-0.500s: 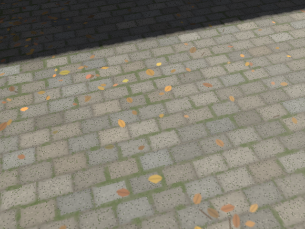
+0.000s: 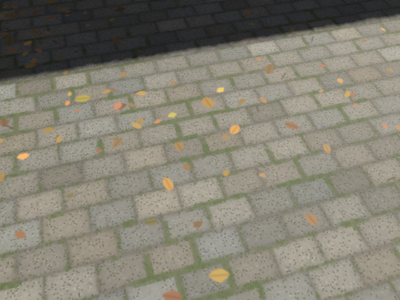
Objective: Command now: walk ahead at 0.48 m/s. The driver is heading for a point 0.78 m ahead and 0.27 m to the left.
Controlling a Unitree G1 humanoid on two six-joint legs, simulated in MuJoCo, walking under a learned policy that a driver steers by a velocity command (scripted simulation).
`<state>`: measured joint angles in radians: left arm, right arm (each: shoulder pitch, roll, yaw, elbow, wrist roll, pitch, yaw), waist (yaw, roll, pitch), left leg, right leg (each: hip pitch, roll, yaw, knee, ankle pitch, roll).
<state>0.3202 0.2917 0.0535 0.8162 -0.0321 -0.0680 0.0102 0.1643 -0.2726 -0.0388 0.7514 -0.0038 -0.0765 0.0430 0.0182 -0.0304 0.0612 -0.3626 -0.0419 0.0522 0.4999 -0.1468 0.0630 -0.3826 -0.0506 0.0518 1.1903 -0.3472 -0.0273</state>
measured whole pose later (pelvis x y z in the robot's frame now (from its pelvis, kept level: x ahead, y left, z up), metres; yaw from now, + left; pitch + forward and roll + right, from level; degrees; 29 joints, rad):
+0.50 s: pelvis +0.28 -0.05 -0.01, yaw +3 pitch +2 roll +0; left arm 0.06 0.25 0.03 0.70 0.00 -0.10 -0.03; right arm 0.39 -0.30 -0.04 0.89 0.03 -0.05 0.00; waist -0.06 0.02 0.04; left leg -0.19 -0.01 -0.06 0.93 -0.48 0.03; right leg -0.46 -0.01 -0.05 0.56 -0.13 -0.03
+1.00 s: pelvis +0.55 +0.03 -0.02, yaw +19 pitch +1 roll -2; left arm 0.27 0.30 0.07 0.87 -0.01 -0.05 0.01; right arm 0.10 -0.29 -0.07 0.67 0.03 -0.03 0.04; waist 0.03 0.01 0.07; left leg -0.52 -0.02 0.05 0.67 -0.18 0.12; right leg -0.08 -0.09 -0.16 0.87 -0.51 0.04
